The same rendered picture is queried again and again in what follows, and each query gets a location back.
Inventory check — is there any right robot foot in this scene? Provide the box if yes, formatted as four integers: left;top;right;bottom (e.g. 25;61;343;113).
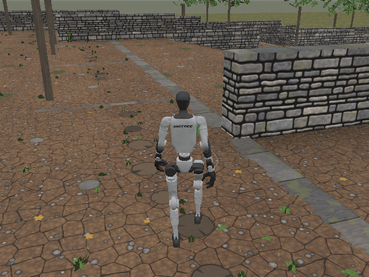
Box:
194;212;202;224

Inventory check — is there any right robot hand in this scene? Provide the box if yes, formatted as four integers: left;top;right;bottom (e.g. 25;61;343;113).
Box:
202;171;216;189

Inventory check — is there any right robot forearm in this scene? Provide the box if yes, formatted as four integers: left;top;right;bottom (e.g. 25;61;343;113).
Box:
203;140;214;172

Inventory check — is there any left robot hand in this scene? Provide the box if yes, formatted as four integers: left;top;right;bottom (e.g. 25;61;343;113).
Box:
155;159;168;172

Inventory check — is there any right robot upper arm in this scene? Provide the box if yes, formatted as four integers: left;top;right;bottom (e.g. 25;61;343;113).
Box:
195;116;209;149

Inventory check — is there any robot left thigh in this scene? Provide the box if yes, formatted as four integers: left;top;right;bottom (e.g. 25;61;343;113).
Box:
165;162;179;210

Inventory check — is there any left robot upper arm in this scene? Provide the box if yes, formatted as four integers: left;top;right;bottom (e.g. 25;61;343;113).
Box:
158;117;171;147

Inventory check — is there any left robot forearm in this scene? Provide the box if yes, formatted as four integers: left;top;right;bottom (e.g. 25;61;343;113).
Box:
155;139;164;162

